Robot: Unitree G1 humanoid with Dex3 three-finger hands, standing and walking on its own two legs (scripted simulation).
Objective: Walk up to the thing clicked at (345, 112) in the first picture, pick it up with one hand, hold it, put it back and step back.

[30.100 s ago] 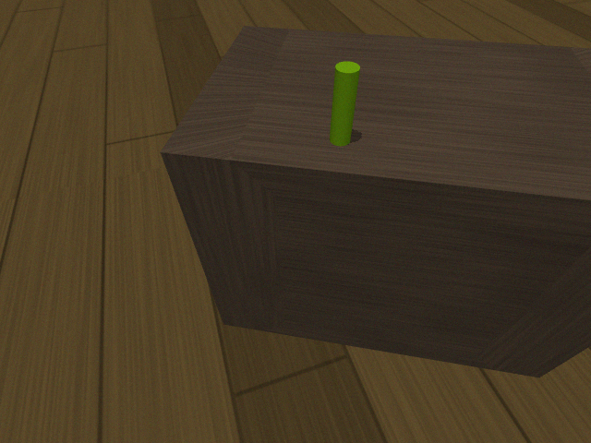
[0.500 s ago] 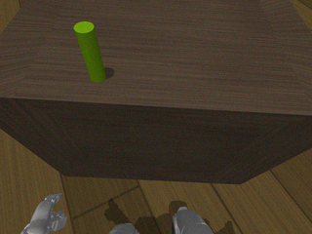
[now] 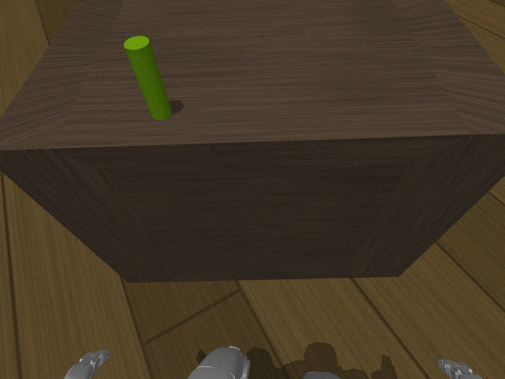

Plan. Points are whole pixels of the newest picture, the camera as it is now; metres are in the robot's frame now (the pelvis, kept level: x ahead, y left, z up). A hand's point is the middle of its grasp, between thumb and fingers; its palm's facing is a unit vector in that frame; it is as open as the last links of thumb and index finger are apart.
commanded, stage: step back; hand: left
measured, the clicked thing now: (150, 81) +0.59 +0.22 +0.11
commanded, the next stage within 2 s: none
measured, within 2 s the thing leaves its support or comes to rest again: neither
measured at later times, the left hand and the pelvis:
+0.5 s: hand out of the picture -0.06 +0.28 -0.16, palm faces -0.01 -0.93 -0.36, open 7.4 cm; pelvis -0.15 +0.01 +0.00, yaw -1 degrees
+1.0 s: hand out of the picture -0.19 +0.24 -0.15, palm faces +0.06 -0.92 -0.38, open 7.4 cm; pelvis -0.31 -0.03 -0.01, yaw +4 degrees
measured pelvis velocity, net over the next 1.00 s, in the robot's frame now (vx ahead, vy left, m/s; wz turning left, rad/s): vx -0.31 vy -0.03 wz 0.08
